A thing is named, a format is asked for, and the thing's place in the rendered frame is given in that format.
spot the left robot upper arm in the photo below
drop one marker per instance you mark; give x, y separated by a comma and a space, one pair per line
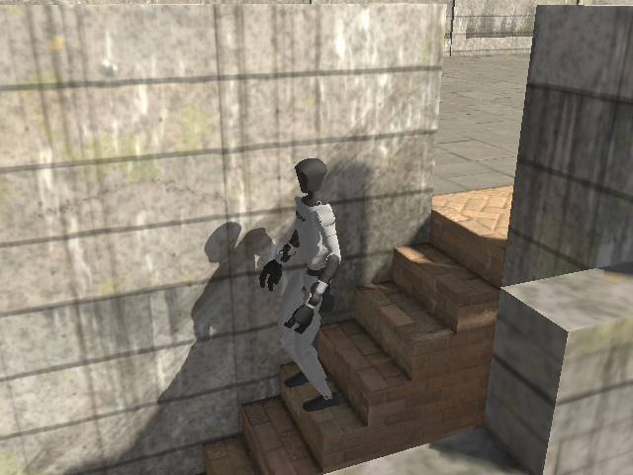
325, 221

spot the robot right hand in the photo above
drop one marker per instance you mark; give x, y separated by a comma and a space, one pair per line
274, 269

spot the robot left forearm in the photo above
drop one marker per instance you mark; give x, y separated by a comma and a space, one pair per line
325, 275

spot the robot right forearm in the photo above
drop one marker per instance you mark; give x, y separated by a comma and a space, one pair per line
289, 249

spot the right robot upper arm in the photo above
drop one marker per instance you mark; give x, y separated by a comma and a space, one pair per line
297, 199

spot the right robot thigh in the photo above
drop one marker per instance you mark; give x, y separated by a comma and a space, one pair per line
291, 300

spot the robot left hand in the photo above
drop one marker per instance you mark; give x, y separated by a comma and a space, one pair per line
303, 316

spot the robot head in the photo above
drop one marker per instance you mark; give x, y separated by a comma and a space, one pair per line
311, 172

